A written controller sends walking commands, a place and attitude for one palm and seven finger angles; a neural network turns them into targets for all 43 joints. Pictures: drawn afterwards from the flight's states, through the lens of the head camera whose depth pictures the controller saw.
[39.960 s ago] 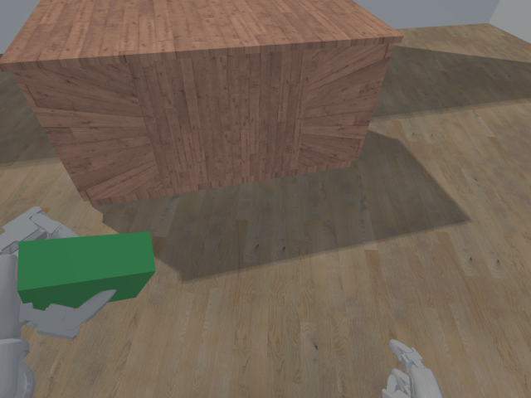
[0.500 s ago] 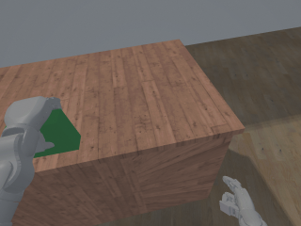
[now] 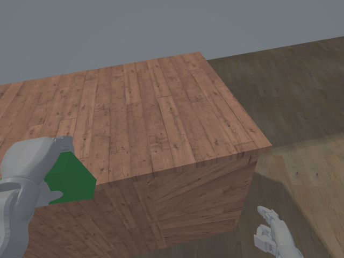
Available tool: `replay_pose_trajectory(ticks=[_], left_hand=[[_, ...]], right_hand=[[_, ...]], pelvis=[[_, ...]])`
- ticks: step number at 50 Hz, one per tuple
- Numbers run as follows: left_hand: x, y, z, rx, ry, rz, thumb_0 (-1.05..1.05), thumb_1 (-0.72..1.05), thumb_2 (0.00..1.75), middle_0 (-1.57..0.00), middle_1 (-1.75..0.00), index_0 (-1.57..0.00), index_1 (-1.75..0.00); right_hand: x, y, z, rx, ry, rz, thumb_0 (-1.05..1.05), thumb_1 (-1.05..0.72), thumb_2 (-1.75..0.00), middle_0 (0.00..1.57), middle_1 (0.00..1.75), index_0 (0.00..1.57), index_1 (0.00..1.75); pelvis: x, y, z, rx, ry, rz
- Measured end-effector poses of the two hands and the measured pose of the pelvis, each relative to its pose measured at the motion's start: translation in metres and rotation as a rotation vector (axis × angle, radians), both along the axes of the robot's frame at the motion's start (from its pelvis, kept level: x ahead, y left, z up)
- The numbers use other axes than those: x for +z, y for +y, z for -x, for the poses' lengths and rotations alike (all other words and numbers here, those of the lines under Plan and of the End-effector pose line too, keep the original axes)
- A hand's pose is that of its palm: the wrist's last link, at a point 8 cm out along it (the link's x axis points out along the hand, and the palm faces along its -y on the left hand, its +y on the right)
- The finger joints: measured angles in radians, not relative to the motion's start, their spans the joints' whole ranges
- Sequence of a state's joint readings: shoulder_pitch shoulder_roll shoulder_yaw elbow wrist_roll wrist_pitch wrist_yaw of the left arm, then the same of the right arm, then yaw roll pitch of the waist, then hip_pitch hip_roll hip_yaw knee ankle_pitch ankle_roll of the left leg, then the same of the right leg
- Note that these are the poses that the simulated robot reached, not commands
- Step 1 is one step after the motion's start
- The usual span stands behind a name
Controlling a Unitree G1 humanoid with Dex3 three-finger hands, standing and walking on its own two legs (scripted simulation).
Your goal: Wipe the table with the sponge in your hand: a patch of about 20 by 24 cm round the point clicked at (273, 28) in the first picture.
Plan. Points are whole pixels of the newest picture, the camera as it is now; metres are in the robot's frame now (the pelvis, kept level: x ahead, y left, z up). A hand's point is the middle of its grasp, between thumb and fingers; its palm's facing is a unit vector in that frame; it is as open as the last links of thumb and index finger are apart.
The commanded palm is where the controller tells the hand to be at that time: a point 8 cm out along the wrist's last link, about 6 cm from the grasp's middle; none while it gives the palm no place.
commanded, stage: bring the sponge back beside the body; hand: left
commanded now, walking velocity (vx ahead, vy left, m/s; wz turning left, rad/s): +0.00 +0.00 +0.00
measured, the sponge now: (59, 184) +0.20 +0.29 +0.11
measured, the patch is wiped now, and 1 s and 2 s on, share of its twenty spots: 1.00 1.00 1.00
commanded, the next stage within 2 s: step back with the hand held close in 0.52 s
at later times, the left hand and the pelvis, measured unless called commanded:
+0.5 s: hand (41, 181) +0.18 +0.29 +0.16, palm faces +0.14 -0.06 -0.99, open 8.9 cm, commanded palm +0.14 +0.29 +0.23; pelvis -0.02 +0.00 +0.00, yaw -1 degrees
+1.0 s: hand (50, 166) +0.19 +0.25 +0.20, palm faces +0.39 -0.81 -0.44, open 8.9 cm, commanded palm +0.13 +0.29 +0.22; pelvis -0.02 +0.01 -0.01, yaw +1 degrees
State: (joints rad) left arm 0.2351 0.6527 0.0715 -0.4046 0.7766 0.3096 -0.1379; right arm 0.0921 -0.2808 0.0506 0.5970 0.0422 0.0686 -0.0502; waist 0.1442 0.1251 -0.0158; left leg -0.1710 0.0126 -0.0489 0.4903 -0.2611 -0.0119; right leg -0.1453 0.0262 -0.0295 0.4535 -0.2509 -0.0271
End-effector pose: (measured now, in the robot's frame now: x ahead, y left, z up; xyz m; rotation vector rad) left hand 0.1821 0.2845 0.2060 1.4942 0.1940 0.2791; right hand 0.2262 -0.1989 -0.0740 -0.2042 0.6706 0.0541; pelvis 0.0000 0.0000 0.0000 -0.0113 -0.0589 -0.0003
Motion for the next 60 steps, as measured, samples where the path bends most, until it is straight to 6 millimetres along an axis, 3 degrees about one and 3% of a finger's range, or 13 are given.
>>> replay_pose_trajectory(ticks=[8,13,33,34,37,41,44,50,60], left_hand=[[0.010,0.004,0.020,0.051,-0.090,0.001,-0.01,-0.44,1.11,-0.84,-1.43,-0.87,-1.47],[0.004,0.004,0.029,0.081,-0.075,0.039,-0.01,-0.44,1.10,-0.84,-1.43,-0.87,-1.47],[0.001,0.000,0.032,0.055,-0.071,0.036,-0.01,-0.44,1.10,-0.84,-1.43,-0.87,-1.47],[-0.002,0.000,0.032,0.021,-0.115,0.217,-0.01,-0.44,1.10,-0.84,-1.43,-0.86,-1.47],[-0.016,-0.004,0.027,-0.103,-0.268,0.663,-0.01,-0.44,1.10,-0.84,-1.43,-0.86,-1.47],[-0.023,-0.009,0.023,-0.220,-0.428,0.902,-0.01,-0.44,1.10,-0.84,-1.43,-0.87,-1.47],[-0.014,-0.008,0.027,-0.280,-0.518,0.935,-0.02,-0.44,1.10,-0.84,-1.43,-0.87,-1.47],[0.009,0.005,0.034,-0.333,-0.613,0.839,-0.02,-0.44,1.10,-0.84,-1.43,-0.87,-1.47],[-0.010,0.010,0.047,-0.325,-0.590,0.893,-0.02,-0.44,1.10,-0.84,-1.43,-0.86,-1.47]], right_hand=[[0.004,0.006,0.001,0.007,-0.025,-0.030,0.01,-0.90,-0.90,0.20,0.30,0.20,0.29],[0.008,0.009,0.000,0.010,-0.054,-0.032,0.01,-0.90,-0.90,0.20,0.30,0.20,0.29],[0.013,0.006,0.011,0.003,-0.074,-0.015,0.01,-0.90,-0.90,0.20,0.30,0.20,0.29],[0.014,0.006,0.013,-0.003,-0.080,-0.021,0.01,-0.90,-0.90,0.20,0.30,0.20,0.29],[0.016,0.004,0.024,-0.010,-0.100,-0.015,0.01,-0.90,-0.90,0.20,0.30,0.20,0.29],[0.008,-0.006,0.053,-0.054,-0.028,0.052,0.01,-0.90,-0.90,0.20,0.30,0.20,0.30],[0.000,-0.016,0.078,-0.105,0.051,0.095,0.01,-0.90,-0.90,0.20,0.30,0.20,0.30],[-0.017,-0.030,0.115,-0.182,0.168,0.123,0.01,-0.90,-0.90,0.20,0.30,0.20,0.29],[-0.011,-0.022,0.125,-0.222,0.081,0.094,0.01,-0.90,-0.90,0.20,0.30,0.20,0.29]], pelvis=[[-0.001,-0.001,0.005,-0.010,-0.014,0.001],[-0.001,-0.001,0.009,-0.008,-0.021,-0.001],[-0.001,-0.001,0.020,-0.015,-0.035,-0.003],[-0.001,-0.001,0.021,-0.009,-0.028,0.002],[-0.004,0.000,0.022,0.008,0.013,0.012],[-0.008,0.001,0.021,0.019,0.040,0.016],[-0.009,0.004,0.019,0.019,0.058,0.012],[-0.011,0.011,0.023,0.013,0.086,0.015],[-0.015,0.018,0.046,-0.002,0.090,0.021]])
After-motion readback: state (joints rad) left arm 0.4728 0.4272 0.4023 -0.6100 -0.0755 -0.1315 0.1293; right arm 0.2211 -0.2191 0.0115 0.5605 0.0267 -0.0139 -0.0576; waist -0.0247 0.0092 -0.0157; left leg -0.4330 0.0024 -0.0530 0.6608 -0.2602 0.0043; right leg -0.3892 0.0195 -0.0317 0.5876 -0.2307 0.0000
